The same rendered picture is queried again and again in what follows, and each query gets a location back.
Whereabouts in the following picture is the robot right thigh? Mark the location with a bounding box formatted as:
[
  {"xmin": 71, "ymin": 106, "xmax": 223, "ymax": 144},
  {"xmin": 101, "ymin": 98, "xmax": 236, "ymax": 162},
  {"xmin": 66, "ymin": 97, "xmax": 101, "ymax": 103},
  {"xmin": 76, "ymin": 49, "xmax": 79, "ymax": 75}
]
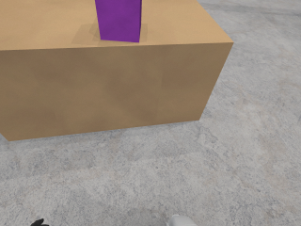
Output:
[{"xmin": 166, "ymin": 216, "xmax": 198, "ymax": 226}]

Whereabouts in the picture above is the carton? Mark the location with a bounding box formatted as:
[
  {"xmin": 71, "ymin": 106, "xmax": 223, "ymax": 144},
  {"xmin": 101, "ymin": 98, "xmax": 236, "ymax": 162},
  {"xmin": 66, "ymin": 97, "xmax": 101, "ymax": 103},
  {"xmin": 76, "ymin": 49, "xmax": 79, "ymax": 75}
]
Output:
[{"xmin": 95, "ymin": 0, "xmax": 142, "ymax": 43}]

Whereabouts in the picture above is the pedestal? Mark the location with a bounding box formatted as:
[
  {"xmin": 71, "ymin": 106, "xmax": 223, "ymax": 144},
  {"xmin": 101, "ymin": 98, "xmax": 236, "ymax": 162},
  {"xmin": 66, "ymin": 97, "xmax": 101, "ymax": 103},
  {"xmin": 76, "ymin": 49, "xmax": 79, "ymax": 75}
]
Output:
[{"xmin": 0, "ymin": 0, "xmax": 234, "ymax": 141}]

